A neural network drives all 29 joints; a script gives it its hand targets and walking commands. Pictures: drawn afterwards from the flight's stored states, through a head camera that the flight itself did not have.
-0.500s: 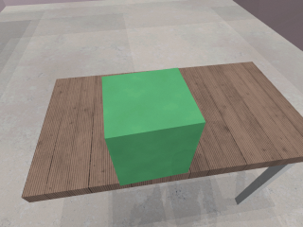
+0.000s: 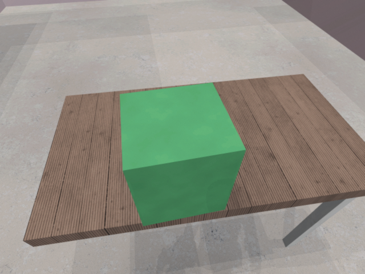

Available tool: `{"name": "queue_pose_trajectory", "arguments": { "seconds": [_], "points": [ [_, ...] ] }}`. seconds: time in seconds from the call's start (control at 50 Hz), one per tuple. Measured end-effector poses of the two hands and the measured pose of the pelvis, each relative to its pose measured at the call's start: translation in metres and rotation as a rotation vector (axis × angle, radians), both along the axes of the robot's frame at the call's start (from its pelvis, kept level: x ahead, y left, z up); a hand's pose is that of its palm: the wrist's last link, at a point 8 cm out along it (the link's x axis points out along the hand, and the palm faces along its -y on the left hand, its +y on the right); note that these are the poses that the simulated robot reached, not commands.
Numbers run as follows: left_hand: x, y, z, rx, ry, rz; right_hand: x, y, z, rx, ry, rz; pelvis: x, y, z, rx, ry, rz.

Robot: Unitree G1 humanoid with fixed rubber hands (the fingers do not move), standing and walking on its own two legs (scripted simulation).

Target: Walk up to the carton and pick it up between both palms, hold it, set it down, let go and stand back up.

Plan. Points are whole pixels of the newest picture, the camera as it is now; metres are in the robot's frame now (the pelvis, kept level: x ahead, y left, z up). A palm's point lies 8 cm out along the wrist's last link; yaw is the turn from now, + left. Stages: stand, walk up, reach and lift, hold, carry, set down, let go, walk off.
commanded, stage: stand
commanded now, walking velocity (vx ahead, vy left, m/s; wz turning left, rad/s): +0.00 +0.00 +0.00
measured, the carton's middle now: (176, 156) +0.37 +0.03 +0.04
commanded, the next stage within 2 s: walk up in 0.92 s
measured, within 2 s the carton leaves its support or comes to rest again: neither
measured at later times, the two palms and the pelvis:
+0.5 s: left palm out of the picture +0.00 +0.23 -0.14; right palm out of the picture +0.00 -0.23 -0.14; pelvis +0.00 +0.00 +0.00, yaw +0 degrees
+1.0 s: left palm out of the picture +0.00 +0.22 -0.14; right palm out of the picture +0.00 -0.23 -0.14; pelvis +0.00 +0.00 +0.00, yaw +0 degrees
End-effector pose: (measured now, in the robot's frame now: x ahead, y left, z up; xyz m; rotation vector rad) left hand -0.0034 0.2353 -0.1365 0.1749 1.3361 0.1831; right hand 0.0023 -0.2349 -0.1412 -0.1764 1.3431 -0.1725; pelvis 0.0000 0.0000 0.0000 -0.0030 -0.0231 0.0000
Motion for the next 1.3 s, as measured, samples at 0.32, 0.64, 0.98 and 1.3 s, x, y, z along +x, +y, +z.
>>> {"name": "queue_pose_trajectory", "arguments": {
  "seconds": [0.32, 0.64, 0.98, 1.3],
  "points": [
    [0.001, -0.004, 0.000, -0.003, 0.007, 0.003, 0.001, 0.001, -0.001, 0.006, 0.008, -0.002, 0.002, -0.002, 0.000, 0.000, 0.002, -0.001],
    [0.000, -0.008, -0.001, -0.007, 0.017, 0.005, -0.001, 0.001, -0.002, 0.008, 0.022, -0.005, 0.004, -0.004, 0.001, 0.000, 0.000, -0.002],
    [-0.002, -0.011, -0.001, -0.009, 0.024, 0.007, -0.004, 0.001, -0.003, 0.011, 0.031, -0.008, 0.004, -0.005, 0.001, -0.001, 0.002, -0.003],
    [0.009, 0.015, -0.009, 0.091, -0.006, -0.017, 0.007, -0.034, -0.007, -0.078, -0.058, 0.042, -0.035, -0.017, -0.015, 0.005, -0.004, 0.043]
  ]
}}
